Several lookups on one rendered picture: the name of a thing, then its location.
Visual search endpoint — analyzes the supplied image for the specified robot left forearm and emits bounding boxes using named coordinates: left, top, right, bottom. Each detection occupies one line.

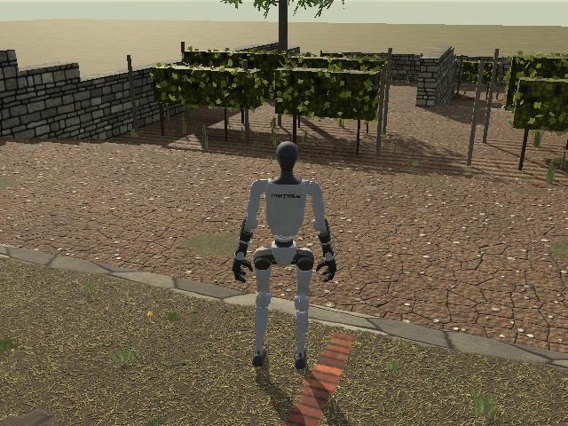
left=234, top=216, right=253, bottom=260

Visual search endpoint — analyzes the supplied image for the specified left robot thigh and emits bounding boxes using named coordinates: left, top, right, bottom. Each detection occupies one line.
left=254, top=247, right=272, bottom=308

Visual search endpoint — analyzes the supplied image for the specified robot right upper arm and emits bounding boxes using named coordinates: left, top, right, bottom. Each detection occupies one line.
left=304, top=180, right=327, bottom=231

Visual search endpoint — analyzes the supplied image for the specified robot right forearm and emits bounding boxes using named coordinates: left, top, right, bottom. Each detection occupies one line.
left=318, top=218, right=335, bottom=261

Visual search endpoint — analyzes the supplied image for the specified robot left hand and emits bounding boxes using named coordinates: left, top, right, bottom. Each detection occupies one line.
left=232, top=258, right=253, bottom=283

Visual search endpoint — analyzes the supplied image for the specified right robot shin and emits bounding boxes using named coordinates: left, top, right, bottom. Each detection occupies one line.
left=296, top=296, right=309, bottom=357

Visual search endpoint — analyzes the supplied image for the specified robot right hand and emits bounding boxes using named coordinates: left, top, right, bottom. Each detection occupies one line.
left=316, top=259, right=336, bottom=282

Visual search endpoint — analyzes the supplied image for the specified robot left upper arm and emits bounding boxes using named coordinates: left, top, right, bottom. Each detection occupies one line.
left=244, top=179, right=268, bottom=229

